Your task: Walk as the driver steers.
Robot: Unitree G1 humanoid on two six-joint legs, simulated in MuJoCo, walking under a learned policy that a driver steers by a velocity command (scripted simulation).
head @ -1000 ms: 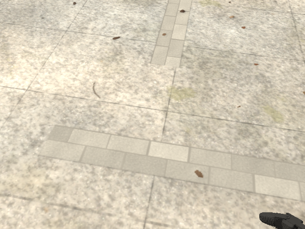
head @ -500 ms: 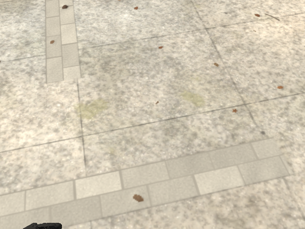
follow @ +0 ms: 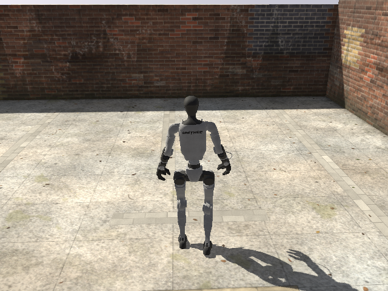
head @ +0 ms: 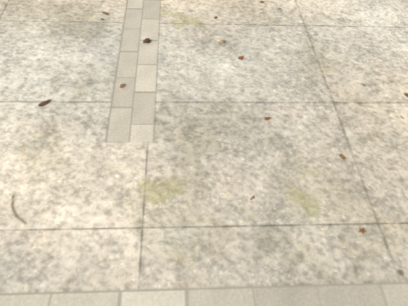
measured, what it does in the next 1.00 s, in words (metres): walks ahead: right foot, then left foot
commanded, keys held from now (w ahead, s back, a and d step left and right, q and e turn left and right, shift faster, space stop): w+q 0.40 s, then w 0.24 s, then w+e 0.20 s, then no key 0.16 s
